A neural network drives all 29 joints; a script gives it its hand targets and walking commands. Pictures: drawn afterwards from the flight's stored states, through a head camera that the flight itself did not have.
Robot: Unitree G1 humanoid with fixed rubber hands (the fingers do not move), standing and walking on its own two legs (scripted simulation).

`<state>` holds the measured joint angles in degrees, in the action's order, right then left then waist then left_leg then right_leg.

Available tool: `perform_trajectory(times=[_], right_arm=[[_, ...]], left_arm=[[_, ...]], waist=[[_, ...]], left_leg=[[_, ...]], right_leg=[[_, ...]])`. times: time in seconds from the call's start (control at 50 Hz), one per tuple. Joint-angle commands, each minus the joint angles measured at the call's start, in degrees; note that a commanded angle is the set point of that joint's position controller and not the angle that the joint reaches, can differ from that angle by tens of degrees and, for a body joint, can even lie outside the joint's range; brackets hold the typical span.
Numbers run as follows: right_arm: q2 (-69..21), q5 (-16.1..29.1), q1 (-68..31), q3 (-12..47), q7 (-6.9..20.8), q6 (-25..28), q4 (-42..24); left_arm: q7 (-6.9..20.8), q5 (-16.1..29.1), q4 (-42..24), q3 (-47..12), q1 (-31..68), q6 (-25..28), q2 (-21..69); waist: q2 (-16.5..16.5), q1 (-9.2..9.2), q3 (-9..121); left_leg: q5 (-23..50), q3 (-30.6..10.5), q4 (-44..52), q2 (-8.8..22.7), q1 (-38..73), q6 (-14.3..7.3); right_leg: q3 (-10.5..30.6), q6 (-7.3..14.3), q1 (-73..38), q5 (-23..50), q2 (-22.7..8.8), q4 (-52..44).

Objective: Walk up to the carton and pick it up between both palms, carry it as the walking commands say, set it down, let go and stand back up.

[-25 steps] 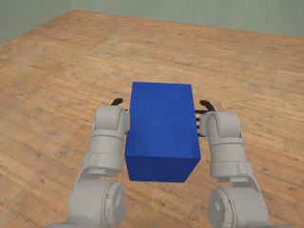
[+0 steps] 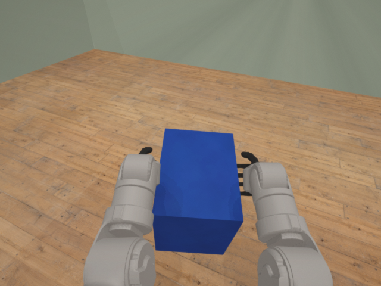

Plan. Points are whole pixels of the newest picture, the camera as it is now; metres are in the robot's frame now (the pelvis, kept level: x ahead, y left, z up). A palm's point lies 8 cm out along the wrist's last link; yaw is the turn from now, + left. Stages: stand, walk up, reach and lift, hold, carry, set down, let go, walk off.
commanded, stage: carry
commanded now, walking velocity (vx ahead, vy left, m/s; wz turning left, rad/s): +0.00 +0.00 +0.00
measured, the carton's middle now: (194, 192) +0.37 +0.00 +0.02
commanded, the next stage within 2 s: none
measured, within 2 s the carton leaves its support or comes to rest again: neither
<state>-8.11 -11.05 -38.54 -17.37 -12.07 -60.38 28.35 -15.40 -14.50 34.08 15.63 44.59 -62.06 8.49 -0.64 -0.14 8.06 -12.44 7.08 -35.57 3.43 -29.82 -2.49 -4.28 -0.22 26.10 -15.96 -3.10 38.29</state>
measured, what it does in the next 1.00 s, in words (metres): steps on the spot: right foot, then left foot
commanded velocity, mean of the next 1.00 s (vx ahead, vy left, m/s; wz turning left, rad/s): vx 0.00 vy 0.00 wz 0.00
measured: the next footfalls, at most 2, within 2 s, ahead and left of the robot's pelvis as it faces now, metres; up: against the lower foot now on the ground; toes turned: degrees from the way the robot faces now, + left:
right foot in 0.14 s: +0.07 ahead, -0.10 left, +0.01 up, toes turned +1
left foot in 0.72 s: +0.12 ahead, +0.11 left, +0.01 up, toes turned +7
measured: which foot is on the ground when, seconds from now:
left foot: down 0.00-0.64, up 0.66-0.70, down 0.72-1.00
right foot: down 0.00-0.00, up 0.02-0.12, down 0.14-1.00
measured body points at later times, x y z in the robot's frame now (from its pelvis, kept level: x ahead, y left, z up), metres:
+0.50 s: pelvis -0.03 +0.03 +0.01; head -0.07 +0.04 +0.45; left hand +0.32 +0.16 +0.08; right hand +0.32 -0.10 +0.08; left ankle +0.14 +0.10 -0.71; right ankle +0.02 -0.10 -0.71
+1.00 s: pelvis -0.07 +0.04 +0.01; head -0.08 +0.03 +0.46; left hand +0.27 +0.18 +0.07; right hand +0.27 -0.08 +0.06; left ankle +0.08 +0.11 -0.71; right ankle +0.02 -0.10 -0.71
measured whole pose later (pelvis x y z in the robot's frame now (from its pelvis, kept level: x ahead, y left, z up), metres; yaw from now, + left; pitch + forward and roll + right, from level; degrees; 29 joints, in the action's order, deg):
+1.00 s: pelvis -0.07 +0.04 +0.01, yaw +2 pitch +0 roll -2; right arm -12.0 -16.3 -25.8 -17.5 -9.9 -49.1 18.3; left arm -9.1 -12.7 26.4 10.6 30.1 -44.6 10.0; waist 3.0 -2.8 3.9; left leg -6.4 5.7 -28.5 -0.1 -27.0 -2.5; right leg -1.4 2.3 24.4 -20.6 -0.4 35.4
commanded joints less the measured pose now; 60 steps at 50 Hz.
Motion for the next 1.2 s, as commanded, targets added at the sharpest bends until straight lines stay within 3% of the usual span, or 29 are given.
perform_trajectory(times=[0.0,0.04,0.12,0.16,0.2,0.24,0.26,0.28,0.32,0.36,0.44,0.5,0.54,0.58,0.62,0.66,0.7,0.72,0.76,0.8,0.84,0.88,0.94,1.0,1.02,1.04,1.12,1.14,1.18], right_arm=[[-58.04,19.13,-53.11,17.82,18.71,6.04,2.85],[-61.00,24.34,-51.13,22.45,18.03,6.15,-10.49],[-60.02,21.98,-43.57,23.96,16.86,5.75,-11.39],[-55.91,12.50,-39.85,16.54,17.15,9.70,4.53],[-57.71,22.04,-50.23,25.55,16.08,9.04,-15.87],[-55.01,11.05,-34.60,16.27,15.71,11.25,1.30],[-56.38,12.27,-35.92,19.61,16.18,12.61,-1.87],[-56.51,18.31,-44.53,24.89,15.95,12.23,-14.63],[-54.86,14.61,-37.46,20.90,16.68,10.42,-1.49],[-55.37,10.58,-27.18,18.37,18.21,12.05,5.47],[-57.89,15.93,-31.29,22.09,18.96,11.38,-4.18],[-57.34,16.59,-37.88,26.01,18.67,12.57,-5.39],[-56.93,12.15,-33.05,22.07,18.42,13.16,-0.72],[-59.35,16.14,-40.10,28.25,17.18,13.49,-10.58],[-58.89,12.70,-40.73,23.98,16.71,15.00,1.44],[-61.56,16.46,-31.01,26.62,16.32,14.25,-6.93],[-55.87,7.54,-16.89,16.85,17.22,12.46,7.38],[-55.35,3.67,-19.45,15.83,18.27,14.46,11.00],[-56.58,13.06,-33.63,25.00,18.20,14.04,-12.41],[-53.26,6.45,-30.98,19.12,18.56,16.04,-1.76],[-55.73,16.25,-34.58,27.80,17.47,15.70,-24.20],[-52.80,8.75,-28.53,20.91,16.88,15.53,-9.61],[-53.92,14.81,-34.29,31.44,16.32,15.17,-21.10],[-57.67,7.94,-11.92,26.46,17.54,15.56,-8.88],[-54.62,13.00,-36.14,33.25,17.69,17.63,-18.24],[-58.39,7.71,-13.59,25.37,17.91,15.59,-8.37],[-57.08,11.81,-32.23,31.42,18.27,19.12,-15.01],[-57.95,6.67,-19.48,25.08,18.54,18.57,-2.56],[-58.15,13.79,-25.44,31.78,18.78,18.96,-15.97]], left_arm=[[21.80,18.17,6.49,-11.11,37.41,7.53,59.31],[20.96,24.58,-9.59,-18.26,37.41,8.42,60.84],[20.05,25.32,-14.38,-21.20,36.21,8.58,59.26],[20.78,15.50,5.79,-12.04,27.55,11.76,56.05],[20.61,26.58,-16.42,-23.47,40.58,11.71,57.23],[21.20,16.66,1.51,-13.86,24.32,13.40,54.90],[21.63,18.55,-4.06,-17.70,30.00,15.03,54.47],[21.64,24.36,-13.15,-23.36,34.34,14.27,56.78],[21.69,19.54,-3.76,-19.00,31.78,13.06,54.75],[22.09,13.81,3.48,-15.22,18.90,14.75,53.23],[21.79,18.28,-7.70,-21.48,23.07,14.53,57.55],[20.94,20.22,-10.56,-25.09,31.70,16.28,56.73],[21.38,16.78,-3.66,-20.97,25.62,16.98,55.63],[21.18,22.17,-13.68,-25.63,35.35,17.98,54.27],[21.51,17.80,-2.80,-18.60,38.46,19.89,50.06],[22.31,22.67,-13.22,-24.27,30.76,18.58,51.79],[23.07,12.86,8.16,-13.76,9.60,15.33,53.12],[23.91,8.01,16.31,-9.11,7.91,17.37,51.38],[24.03,18.50,-4.80,-20.82,18.22,16.46,55.67],[24.46,12.94,7.63,-15.38,16.22,18.08,54.48],[23.46,23.72,-15.56,-28.48,19.59,17.50,59.02],[22.82,16.73,-2.55,-22.72,14.40,17.84,58.26],[21.76,23.22,-17.35,-31.45,22.97,18.58,57.69],[22.80,15.61,-10.24,-25.95,4.67,19.90,54.78],[22.67,21.03,-16.28,-31.44,28.95,21.42,52.89],[23.14,15.16,-8.77,-24.93,6.43,19.61,55.49],[23.58,16.97,-9.94,-26.89,19.43,22.14,54.61],[23.86,10.85,1.65,-20.44,6.02,21.78,54.84],[23.14,16.95,-14.40,-28.76,14.17,22.32,54.34]], waist=[[13.31,-1.26,12.94],[10.02,-2.04,17.20],[7.08,-1.35,25.18],[1.23,-0.94,24.47],[-6.31,-0.33,19.04],[-4.02,-0.20,20.62],[-1.32,-0.41,22.67],[-0.43,-0.32,22.55],[-4.72,-0.30,19.62],[-4.11,0.27,15.55],[13.85,-1.00,12.62],[14.54,-0.87,18.41],[11.64,-1.24,20.92],[-1.27,-0.56,19.19],[-15.26,1.08,19.66],[-6.33,1.73,21.68],[6.78,1.18,18.39],[6.38,-0.89,15.22],[11.27,-1.86,12.67],[7.47,-2.08,9.59],[10.69,-0.96,9.53],[10.42,-0.92,15.43],[6.14,-1.46,20.07],[-0.34,-0.42,17.43],[-1.48,-0.99,18.68],[-1.46,0.13,16.00],[-3.90,-0.05,14.74],[-6.52,0.57,14.59],[-3.22,0.91,15.36]], left_leg=[[-33.80,-22.35,27.71,11.98,1.04,0.82],[-23.81,-16.94,24.03,11.68,6.93,-0.26],[-11.78,-9.22,18.84,7.34,16.61,1.45],[-9.25,-5.91,17.53,3.57,16.27,5.72],[-11.17,-4.16,11.31,2.09,19.19,3.61],[-0.74,-4.62,6.61,2.06,21.09,1.92],[6.20,-4.49,6.35,2.46,21.37,1.22],[4.36,-3.68,6.50,2.31,20.18,0.87],[-9.18,-2.16,1.82,-0.25,22.87,0.70],[-6.04,-3.55,2.49,0.07,18.97,-0.09],[-26.44,-16.54,26.12,8.45,5.66,3.57],[-22.65,-9.66,27.44,5.84,9.95,8.11],[-20.50,-5.71,25.35,3.95,11.85,8.82],[-14.42,0.03,15.70,-1.49,15.76,10.39],[-4.27,-2.65,-3.70,-1.00,24.25,4.77],[-1.18,-3.17,-7.03,-0.25,23.79,2.16],[-6.33,-11.57,10.92,4.87,15.22,0.67],[-10.79,-16.13,15.77,7.21,13.90,0.10],[-30.25,-21.56,24.84,9.83,1.66,0.65],[-28.33,-18.38,24.96,9.41,0.42,0.59],[-28.52,-18.20,25.84,9.72,1.75,0.99],[-24.45,-13.40,24.46,8.56,5.46,2.44],[-21.14,-8.59,23.01,5.06,7.46,4.01],[-16.23,-7.11,17.21,2.46,9.42,3.09],[-14.42,-7.91,14.89,2.10,11.13,2.86],[-15.24,-7.68,13.82,0.99,10.22,2.70],[-7.59,-7.55,7.55,0.15,12.30,0.60],[-10.06,-5.63,3.07,-2.27,14.03,0.36],[-7.47,-5.98,0.98,-1.92,17.54,0.20]], right_leg=[[-0.41,0.43,-3.08,-11.48,4.06,8.20],[0.46,0.64,-3.62,-8.78,2.51,7.93],[-1.34,2.08,-10.50,-6.73,4.26,-6.45],[3.46,4.12,-11.29,-13.01,1.68,-13.72],[9.90,3.64,0.93,-22.86,-2.06,-20.07],[8.21,2.40,-1.71,-9.73,-2.54,-16.36],[6.54,2.73,-4.64,-1.51,-3.36,-11.83],[7.85,2.63,-3.29,-3.51,-3.36,-13.34],[11.18,3.65,8.90,-24.50,-4.47,-20.10],[9.24,2.51,6.51,-23.08,-4.38,-18.88],[0.94,2.64,-4.58,-14.13,4.13,-2.27],[-4.62,4.26,-11.78,-14.49,8.00,-1.80],[-5.07,4.79,-14.67,-13.99,8.21,-3.70],[1.06,5.99,-11.04,-22.39,4.49,-15.88],[15.40,6.53,0.37,-23.17,-6.03,-20.27],[9.14,4.24,-1.06,-13.92,-4.95,-15.87],[5.89,2.23,-4.39,-11.04,-2.13,-4.91],[6.42,2.01,-2.52,-6.90,-0.95,-3.98],[2.34,1.80,-5.78,-11.67,3.31,2.68],[1.05,1.70,-5.86,-10.33,3.14,2.56],[1.36,1.13,-4.83,-10.12,3.21,2.41],[-0.21,1.86,-9.74,-7.40,4.85,0.32],[-2.60,2.35,-15.06,-6.87,6.79,-1.76],[4.45,2.90,-10.65,-7.07,2.77,-10.66],[6.53,3.23,-10.33,-9.82,1.38,-11.52],[9.25,3.01,-6.41,-16.07,0.38,-14.42],[11.63,3.22,-2.71,-15.03,-2.03,-15.93],[14.37,3.81,2.59,-22.41,-3.18,-19.49],[13.83,3.95,4.45,-20.75,-4.07,-17.84]])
